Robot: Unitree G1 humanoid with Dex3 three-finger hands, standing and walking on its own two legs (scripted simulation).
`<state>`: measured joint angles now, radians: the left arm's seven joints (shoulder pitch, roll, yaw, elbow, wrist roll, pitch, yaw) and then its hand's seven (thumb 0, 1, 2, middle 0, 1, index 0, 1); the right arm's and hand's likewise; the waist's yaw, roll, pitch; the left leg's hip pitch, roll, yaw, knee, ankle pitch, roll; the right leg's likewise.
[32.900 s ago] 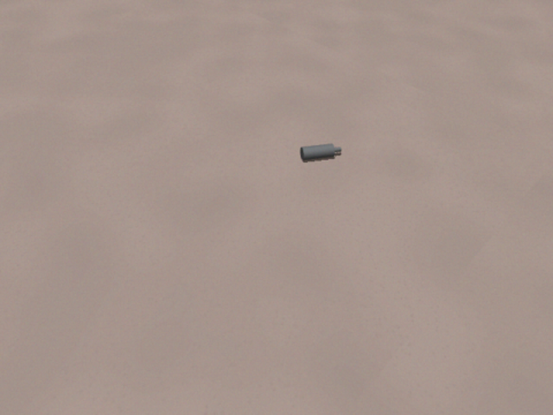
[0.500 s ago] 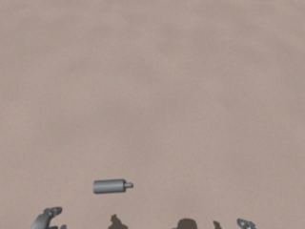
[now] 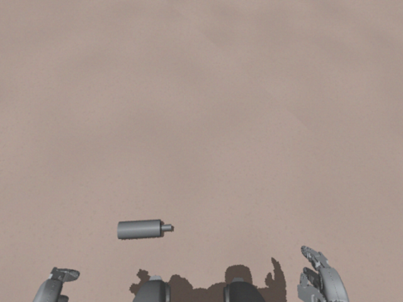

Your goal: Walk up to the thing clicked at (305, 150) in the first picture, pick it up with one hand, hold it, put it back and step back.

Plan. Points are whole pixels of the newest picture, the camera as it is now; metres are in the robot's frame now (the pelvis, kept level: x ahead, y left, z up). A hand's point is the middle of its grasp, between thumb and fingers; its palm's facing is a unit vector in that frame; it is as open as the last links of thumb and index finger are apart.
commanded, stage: rise first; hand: left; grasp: from above
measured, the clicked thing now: (145, 228) +0.43 +0.21 -0.66
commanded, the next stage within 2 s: none
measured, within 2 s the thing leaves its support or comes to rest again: neither
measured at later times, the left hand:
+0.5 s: hand (91, 288) +0.18 +0.27 -0.28, palm faces -0.42 -0.62 -0.66, open 14.1 cm
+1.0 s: hand (109, 251) +0.30 +0.28 -0.44, palm faces -0.48 -0.18 -0.86, open 14.2 cm
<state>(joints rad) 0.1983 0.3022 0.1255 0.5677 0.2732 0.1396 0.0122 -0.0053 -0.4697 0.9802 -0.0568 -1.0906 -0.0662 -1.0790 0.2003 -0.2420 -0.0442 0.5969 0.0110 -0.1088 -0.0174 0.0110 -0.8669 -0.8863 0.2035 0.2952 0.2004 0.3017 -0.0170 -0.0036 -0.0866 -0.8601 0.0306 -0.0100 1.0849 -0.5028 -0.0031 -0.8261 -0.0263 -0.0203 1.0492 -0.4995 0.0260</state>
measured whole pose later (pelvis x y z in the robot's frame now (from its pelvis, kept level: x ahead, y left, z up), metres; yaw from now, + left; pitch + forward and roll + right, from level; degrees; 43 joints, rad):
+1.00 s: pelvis -0.09 +0.00 -0.29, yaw -4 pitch +33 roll -5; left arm -0.58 0.60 0.09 1.03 1.00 -0.21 0.20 -0.01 -0.57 1.06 -0.08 -1.03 -0.07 -1.05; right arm 0.13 -0.27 -0.05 0.74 -0.04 -0.09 0.06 0.01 -0.91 -0.90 0.20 0.30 0.20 0.30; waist -0.08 0.01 -0.11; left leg -2.09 0.03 -0.09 2.16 -0.64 -0.01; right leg -2.04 -0.01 -0.04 2.11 -0.65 0.02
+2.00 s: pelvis -0.08 +0.00 -0.36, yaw -6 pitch +34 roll -7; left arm -0.84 0.71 0.12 1.37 1.26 -0.25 0.40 0.00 -0.51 0.99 -0.07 -1.04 -0.09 -1.02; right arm 0.12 -0.27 0.01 0.77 -0.14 -0.05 0.13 0.00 -0.91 -0.90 0.20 0.30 0.20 0.30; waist -0.18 -0.02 -0.05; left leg -2.30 0.02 -0.13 2.39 -0.69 -0.01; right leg -2.23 0.00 -0.06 2.32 -0.69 0.04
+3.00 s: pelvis -0.08 +0.00 -0.38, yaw -8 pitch +33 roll -9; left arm -0.93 0.81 0.13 1.45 1.29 -0.27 0.40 0.00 -0.55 1.04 -0.10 -1.01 -0.08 -1.03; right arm 0.13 -0.27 0.07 0.76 -0.16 -0.05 0.14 0.00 -0.91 -0.90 0.20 0.30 0.20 0.30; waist -0.22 -0.03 -0.03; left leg -2.35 0.01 -0.16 2.45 -0.69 -0.01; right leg -2.25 0.00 -0.08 2.35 -0.69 0.04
